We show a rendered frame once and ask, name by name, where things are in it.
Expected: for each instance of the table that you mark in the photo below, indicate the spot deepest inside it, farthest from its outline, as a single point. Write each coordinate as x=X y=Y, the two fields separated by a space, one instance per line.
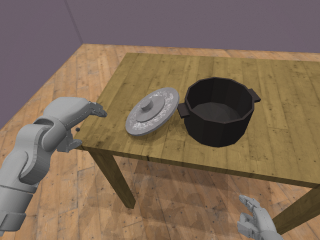
x=281 y=142

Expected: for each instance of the robot right forearm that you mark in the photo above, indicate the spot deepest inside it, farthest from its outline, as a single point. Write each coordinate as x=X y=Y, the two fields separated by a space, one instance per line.
x=270 y=235

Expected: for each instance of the robot left forearm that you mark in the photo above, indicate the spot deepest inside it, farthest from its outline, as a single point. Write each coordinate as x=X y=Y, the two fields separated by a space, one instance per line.
x=25 y=166

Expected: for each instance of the robot right hand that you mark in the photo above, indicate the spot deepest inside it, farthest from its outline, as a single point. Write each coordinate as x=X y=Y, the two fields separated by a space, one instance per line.
x=251 y=227

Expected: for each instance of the lid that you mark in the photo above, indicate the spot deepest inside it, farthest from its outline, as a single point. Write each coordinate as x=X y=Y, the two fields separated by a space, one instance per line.
x=165 y=102

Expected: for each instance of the pot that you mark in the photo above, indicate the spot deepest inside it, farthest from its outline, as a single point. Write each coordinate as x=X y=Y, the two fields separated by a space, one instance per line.
x=217 y=110

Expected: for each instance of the robot left hand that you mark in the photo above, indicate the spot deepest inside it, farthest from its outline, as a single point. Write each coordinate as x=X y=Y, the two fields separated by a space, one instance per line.
x=70 y=111

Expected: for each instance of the knob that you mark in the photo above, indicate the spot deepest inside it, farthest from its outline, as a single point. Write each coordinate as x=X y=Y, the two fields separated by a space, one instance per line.
x=146 y=104

